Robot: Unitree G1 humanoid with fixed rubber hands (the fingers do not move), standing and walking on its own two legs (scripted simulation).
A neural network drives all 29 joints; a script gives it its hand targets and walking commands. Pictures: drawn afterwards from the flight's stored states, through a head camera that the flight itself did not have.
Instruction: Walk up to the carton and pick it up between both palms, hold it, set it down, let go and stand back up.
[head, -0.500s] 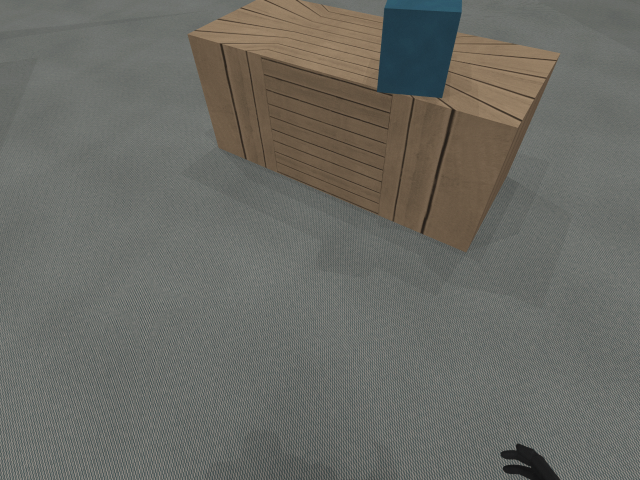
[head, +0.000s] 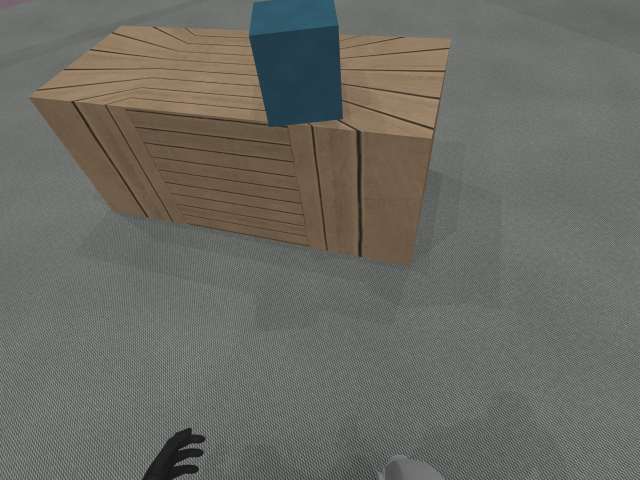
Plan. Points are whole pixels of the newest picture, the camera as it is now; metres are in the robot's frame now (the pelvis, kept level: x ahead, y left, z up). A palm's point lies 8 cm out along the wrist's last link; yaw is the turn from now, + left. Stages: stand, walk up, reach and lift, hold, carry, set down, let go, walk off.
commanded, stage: walk up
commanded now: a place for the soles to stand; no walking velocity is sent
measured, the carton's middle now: (299, 62) +1.13 +0.07 -0.04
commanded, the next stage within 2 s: none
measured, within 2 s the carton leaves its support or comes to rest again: neither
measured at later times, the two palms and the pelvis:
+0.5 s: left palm (100, 396) +0.27 +0.37 -0.10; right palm (443, 340) +0.32 -0.15 -0.08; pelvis +0.24 +0.11 +0.01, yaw -9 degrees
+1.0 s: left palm (179, 207) +0.62 +0.31 -0.07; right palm (414, 359) +0.32 -0.11 -0.13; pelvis +0.42 +0.11 +0.00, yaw -16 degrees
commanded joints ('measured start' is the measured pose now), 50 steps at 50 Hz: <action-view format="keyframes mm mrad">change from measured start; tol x32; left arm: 1 182 196 89 -31 -19 -4 48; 50 216 193 96 -55 -14 12 78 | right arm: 1 -62 -120 -66 -160 6 -35 23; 50 -36 -185 -85 -123 -13 33 12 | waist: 1 71 -22 25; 50 92 -37 14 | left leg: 1 -454 84 -183 142 193 -8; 19 12 26 -120 -595 376 23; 23 235 431 -780 -850 -24 220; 34 -49 203 -174 -854 398 130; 42 21 205 -115 -682 566 81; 45 -276 99 3 -138 428 2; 46 -481 -35 -21 108 -83 -39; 50 -510 50 -183 222 116 -36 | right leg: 1 212 -304 423 -425 155 -87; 17 300 -259 343 -324 161 -86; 24 -253 -35 154 618 -218 77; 43 168 -6 -30 -161 91 31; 46 680 -469 744 -302 -62 -214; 50 244 -391 524 -477 -273 -140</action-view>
